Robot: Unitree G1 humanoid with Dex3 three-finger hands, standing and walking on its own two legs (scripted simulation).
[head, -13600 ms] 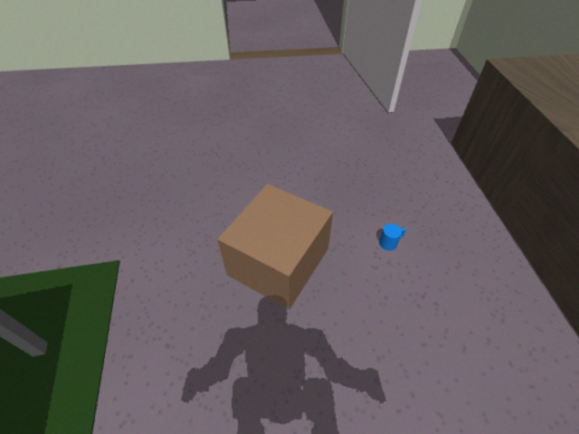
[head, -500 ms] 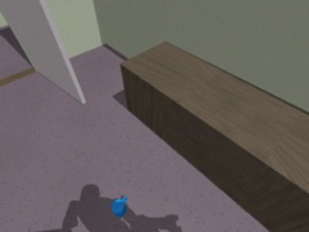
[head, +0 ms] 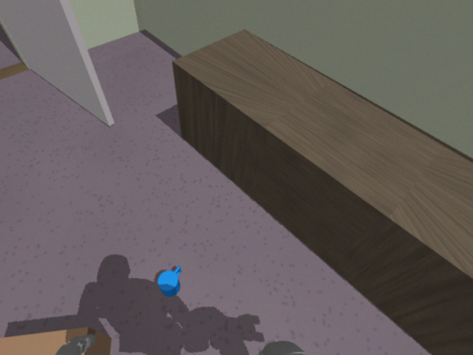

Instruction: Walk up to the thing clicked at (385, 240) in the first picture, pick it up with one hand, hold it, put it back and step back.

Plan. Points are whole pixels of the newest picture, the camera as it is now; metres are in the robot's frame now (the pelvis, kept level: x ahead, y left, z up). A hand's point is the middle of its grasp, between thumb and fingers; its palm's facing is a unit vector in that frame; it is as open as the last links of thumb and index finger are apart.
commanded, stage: walk up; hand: left
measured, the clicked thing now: (171, 280) +0.44 +0.22 -0.72
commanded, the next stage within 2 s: stand in 1.48 s
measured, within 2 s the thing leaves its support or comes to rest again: neither
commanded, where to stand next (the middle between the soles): +0.04 -0.01 m, yaw +0 degrees
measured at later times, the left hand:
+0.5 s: hand out of the picture +0.08 +0.23 -0.14, palm faces -0.02 -0.93 -0.35, open 7.4 cm
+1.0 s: hand out of the picture +0.12 +0.22 -0.14, palm faces -0.05 -0.94 -0.34, open 7.4 cm
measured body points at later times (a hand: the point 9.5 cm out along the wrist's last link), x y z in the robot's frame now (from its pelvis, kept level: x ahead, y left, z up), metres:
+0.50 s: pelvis +0.00 -0.02 +0.01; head +0.00 -0.03 +0.46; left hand +0.09 +0.28 -0.11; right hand +0.08 -0.33 -0.12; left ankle +0.00 +0.11 -0.73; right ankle -0.01 -0.14 -0.73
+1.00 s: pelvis +0.01 -0.03 +0.01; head +0.02 -0.03 +0.46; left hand +0.12 +0.27 -0.12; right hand +0.08 -0.33 -0.12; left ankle +0.00 +0.11 -0.73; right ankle -0.01 -0.14 -0.73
